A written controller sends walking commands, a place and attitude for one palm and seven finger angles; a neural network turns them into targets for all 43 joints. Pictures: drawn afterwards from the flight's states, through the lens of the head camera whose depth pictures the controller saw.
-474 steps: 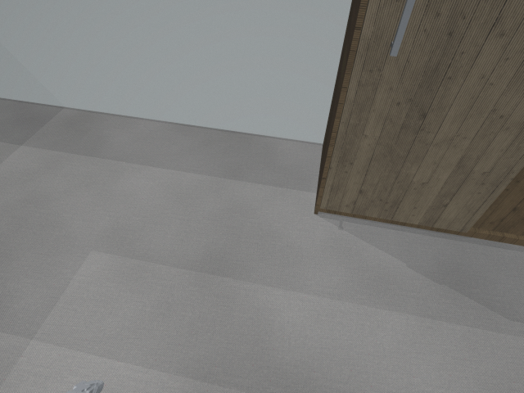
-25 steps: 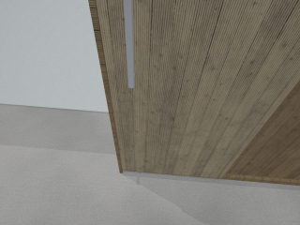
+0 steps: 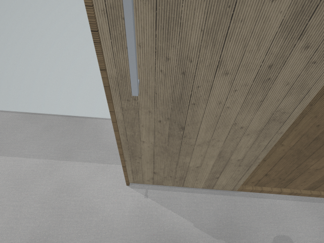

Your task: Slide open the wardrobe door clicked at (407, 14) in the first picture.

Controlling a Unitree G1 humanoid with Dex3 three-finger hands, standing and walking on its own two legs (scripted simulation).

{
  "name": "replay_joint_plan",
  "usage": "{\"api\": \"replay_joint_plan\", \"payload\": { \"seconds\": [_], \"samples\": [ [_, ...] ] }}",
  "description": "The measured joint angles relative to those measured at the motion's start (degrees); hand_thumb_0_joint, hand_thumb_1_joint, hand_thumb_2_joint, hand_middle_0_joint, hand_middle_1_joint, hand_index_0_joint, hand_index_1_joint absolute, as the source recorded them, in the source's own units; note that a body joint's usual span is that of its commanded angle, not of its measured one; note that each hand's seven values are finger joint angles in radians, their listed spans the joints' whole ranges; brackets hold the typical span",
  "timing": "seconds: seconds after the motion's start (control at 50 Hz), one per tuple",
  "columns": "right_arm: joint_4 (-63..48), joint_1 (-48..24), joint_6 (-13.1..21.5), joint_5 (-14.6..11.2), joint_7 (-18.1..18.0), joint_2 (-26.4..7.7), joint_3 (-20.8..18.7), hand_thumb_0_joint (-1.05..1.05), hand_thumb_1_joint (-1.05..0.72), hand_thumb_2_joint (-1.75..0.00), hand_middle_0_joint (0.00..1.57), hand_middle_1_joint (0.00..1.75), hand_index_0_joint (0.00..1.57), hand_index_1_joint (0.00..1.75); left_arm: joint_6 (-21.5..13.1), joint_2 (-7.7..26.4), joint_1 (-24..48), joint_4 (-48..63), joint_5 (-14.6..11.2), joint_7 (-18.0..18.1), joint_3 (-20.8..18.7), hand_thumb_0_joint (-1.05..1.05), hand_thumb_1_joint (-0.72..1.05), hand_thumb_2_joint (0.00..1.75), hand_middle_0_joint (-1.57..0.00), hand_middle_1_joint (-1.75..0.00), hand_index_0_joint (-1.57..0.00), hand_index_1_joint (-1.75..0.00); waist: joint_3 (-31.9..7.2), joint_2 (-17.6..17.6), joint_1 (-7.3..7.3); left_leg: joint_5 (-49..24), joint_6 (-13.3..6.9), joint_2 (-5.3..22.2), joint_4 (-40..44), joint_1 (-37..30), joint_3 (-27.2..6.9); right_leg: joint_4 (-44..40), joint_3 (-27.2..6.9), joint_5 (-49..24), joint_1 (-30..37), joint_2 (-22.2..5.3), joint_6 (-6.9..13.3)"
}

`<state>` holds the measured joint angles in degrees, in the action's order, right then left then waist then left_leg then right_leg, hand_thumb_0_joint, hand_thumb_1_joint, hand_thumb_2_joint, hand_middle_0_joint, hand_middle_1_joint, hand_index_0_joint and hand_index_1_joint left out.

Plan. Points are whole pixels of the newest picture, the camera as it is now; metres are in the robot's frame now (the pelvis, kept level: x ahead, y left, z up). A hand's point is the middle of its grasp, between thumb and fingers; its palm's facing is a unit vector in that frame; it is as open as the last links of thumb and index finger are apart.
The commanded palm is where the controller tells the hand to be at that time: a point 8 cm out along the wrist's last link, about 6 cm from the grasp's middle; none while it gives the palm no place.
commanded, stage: look again from close up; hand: left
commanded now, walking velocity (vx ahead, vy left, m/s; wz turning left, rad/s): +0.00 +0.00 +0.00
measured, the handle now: (132, 38) +0.54 +0.12 +0.24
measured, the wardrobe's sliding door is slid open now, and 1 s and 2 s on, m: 0.00 0.00 0.00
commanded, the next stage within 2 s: raise the hand with hooked fingers in 0.74 s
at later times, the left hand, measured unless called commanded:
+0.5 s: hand out of the picture +0.02 +0.20 -0.17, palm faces -0.01 -0.98 -0.22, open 7.4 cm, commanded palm none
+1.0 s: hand (85, 225) +0.17 +0.19 -0.05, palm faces +0.24 -0.96 -0.13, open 7.5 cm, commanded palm +0.12 +0.25 -0.04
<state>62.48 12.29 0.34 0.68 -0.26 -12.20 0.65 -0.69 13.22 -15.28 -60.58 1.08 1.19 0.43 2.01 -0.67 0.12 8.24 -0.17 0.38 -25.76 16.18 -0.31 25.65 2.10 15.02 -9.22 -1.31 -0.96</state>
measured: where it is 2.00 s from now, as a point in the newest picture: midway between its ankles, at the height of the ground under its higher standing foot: outside the picture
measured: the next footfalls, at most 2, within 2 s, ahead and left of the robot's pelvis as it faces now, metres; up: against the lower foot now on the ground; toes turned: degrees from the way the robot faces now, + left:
none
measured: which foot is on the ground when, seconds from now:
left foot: down 0.00-1.00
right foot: down 0.00-1.00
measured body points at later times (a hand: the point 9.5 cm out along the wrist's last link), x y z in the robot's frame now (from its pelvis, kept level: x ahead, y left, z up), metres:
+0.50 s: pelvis +0.01 +0.00 +0.00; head +0.02 +0.01 +0.45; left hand +0.02 +0.25 -0.16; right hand +0.06 -0.25 -0.14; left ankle +0.06 +0.12 -0.74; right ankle -0.01 -0.13 -0.74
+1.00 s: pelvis +0.00 +0.00 -0.01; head +0.00 +0.00 +0.44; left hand +0.15 +0.25 -0.04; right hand +0.10 -0.24 -0.13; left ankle +0.06 +0.12 -0.74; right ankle -0.01 -0.13 -0.74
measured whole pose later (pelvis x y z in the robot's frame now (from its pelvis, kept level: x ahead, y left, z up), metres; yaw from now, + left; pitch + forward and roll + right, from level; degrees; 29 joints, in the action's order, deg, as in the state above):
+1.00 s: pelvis +0.00 +0.00 -0.01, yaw +1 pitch -1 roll +0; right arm 47.3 17.4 12.8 -2.6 -4.5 -11.7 0.4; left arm -5.9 9.8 -27.3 -9.9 -8.7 4.4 -2.8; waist 0.0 0.8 1.0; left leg 11.7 -0.7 -1.1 -32.1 19.8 -0.3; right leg 33.6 2.2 19.7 -13.2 -3.0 -1.2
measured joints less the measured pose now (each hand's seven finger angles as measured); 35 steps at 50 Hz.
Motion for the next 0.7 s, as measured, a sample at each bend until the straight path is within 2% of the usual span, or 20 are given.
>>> {"api": "replay_joint_plan", "payload": {
  "seconds": [0.36,0.7],
  "samples": [
    [0.29,-1.61,0.05,-0.10,-0.23,-0.21,0.19,0.00,-0.91,-0.90,0.20,0.30,0.20,0.30,0.08,-0.07,-0.82,-1.20,0.02,-0.01,0.16,0.01,0.90,0.89,-0.20,-0.30,-0.20,-0.30,-0.29,-0.30,-0.62,0.35,-0.05,-0.13,1.22,-1.90,0.17,-1.93,-0.12,-0.09,2.18,-0.12,-0.16],
    [1.33,-0.01,0.04,-0.13,-0.37,0.75,0.37,0.00,-0.91,-0.90,0.20,0.30,0.20,0.30,0.12,-0.78,-1.58,-1.92,-0.03,0.08,0.22,0.01,0.90,0.89,-0.20,-0.30,-0.20,-0.30,-0.18,-0.36,-0.53,0.35,-0.27,-0.39,1.80,-2.33,0.46,-2.44,-0.37,-0.13,2.50,-0.42,-0.40]
  ]
}}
